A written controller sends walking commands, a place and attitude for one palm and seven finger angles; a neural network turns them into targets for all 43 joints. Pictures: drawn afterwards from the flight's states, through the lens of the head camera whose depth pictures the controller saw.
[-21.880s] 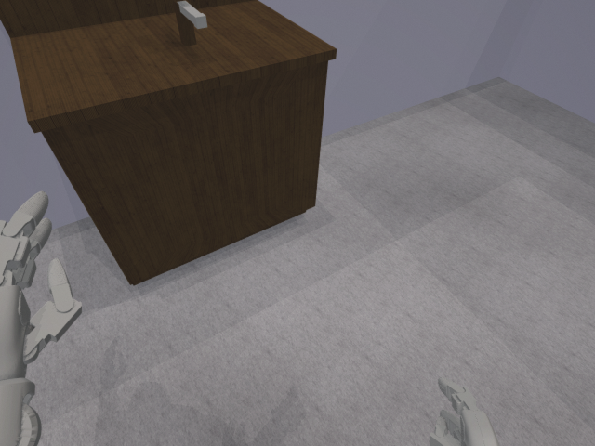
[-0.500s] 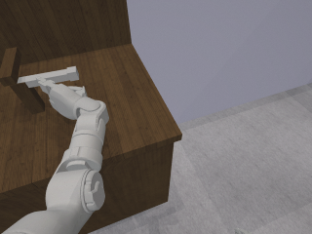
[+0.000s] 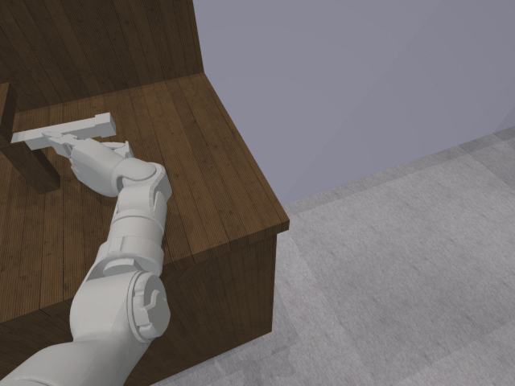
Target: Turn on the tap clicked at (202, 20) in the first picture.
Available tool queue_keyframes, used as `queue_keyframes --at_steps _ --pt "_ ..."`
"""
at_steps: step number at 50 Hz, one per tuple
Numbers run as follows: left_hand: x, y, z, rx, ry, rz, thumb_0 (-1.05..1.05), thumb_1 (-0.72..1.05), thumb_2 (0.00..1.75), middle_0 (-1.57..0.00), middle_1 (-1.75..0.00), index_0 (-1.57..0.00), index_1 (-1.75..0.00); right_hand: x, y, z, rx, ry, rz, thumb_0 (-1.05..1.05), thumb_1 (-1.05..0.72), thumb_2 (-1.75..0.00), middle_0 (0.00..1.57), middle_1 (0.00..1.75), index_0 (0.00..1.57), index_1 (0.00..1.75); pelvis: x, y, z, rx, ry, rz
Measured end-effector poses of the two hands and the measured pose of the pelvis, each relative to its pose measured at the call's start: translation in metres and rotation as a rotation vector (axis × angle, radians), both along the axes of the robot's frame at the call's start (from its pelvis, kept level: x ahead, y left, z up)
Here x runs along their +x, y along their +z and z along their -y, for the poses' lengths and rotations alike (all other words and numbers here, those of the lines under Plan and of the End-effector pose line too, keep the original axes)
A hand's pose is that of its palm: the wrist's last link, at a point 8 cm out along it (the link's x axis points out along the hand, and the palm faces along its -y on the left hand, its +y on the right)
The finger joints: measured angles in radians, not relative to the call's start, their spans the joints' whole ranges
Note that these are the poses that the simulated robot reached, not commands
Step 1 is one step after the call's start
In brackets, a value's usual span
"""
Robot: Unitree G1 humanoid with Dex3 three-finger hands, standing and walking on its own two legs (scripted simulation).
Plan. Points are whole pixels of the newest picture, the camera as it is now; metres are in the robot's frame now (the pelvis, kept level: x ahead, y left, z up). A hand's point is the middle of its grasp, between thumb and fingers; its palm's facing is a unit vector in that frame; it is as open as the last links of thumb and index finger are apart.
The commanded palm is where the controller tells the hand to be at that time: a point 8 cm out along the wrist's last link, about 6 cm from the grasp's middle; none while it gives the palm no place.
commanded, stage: lift the hand up off the lever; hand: left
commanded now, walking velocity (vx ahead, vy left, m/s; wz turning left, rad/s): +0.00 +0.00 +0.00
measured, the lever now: (105, 125) +0.51 +0.25 +0.14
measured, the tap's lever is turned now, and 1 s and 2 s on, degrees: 86 86 86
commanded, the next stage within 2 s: none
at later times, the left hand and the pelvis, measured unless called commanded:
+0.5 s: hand (114, 137) +0.46 +0.22 +0.16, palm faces +0.83 -0.56 -0.07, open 7.9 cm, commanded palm +0.40 +0.23 +0.17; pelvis +0.02 +0.01 +0.01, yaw +0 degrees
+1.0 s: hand (107, 131) +0.45 +0.22 +0.18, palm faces +0.81 -0.58 -0.05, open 7.8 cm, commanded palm +0.39 +0.24 +0.19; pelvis +0.03 +0.01 +0.01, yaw +0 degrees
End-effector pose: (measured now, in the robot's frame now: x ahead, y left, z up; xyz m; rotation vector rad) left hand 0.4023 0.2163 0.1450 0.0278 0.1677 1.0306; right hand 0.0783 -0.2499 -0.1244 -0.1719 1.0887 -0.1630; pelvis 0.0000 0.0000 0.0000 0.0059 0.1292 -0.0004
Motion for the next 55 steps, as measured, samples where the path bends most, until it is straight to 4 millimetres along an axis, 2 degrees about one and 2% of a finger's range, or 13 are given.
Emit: queue_keyframes --at_steps 10,16,23,45,55 --pt "-0.003 0.005 -0.004 -0.004 -0.005 0.002 0.02 0.90 0.89 -0.15 -0.15 -0.05 -0.12 0.014 0.004 0.000 -0.001 0.014 0.038 0.01 -0.91 -0.90 0.20 0.30 0.20 0.30 0.002 0.001 0.001 0.001 0.000 0.011" --pt "0.002 0.022 -0.009 0.006 -0.025 0.033 0.02 0.90 0.89 -0.14 -0.15 -0.10 -0.14 0.022 0.006 -0.004 0.006 0.021 0.050 0.01 -0.91 -0.90 0.20 0.30 0.20 0.30 0.006 0.003 -0.001 0.001 0.001 0.014" --pt "0.000 0.023 -0.013 -0.013 -0.044 0.025 0.02 0.90 0.89 -0.14 -0.15 -0.13 -0.15 0.035 0.009 -0.010 0.019 0.029 0.065 0.01 -0.91 -0.90 0.20 0.30 0.20 0.30 0.014 0.006 -0.005 0.002 0.000 0.028" --pt "-0.010 0.033 -0.013 -0.033 -0.075 0.038 0.02 0.90 0.89 -0.14 -0.15 -0.15 -0.15 0.095 0.022 -0.037 0.055 0.097 0.169 0.01 -0.91 -0.90 0.20 0.30 0.20 0.30 0.027 0.010 -0.014 0.002 -0.001 0.067" --pt "-0.013 0.049 -0.017 -0.026 -0.083 0.046 0.02 0.90 0.90 -0.15 -0.15 -0.15 -0.15 0.102 0.029 -0.035 0.052 0.100 0.191 0.01 -0.91 -0.90 0.20 0.30 0.20 0.30 0.026 0.012 -0.010 0.003 0.004 0.084"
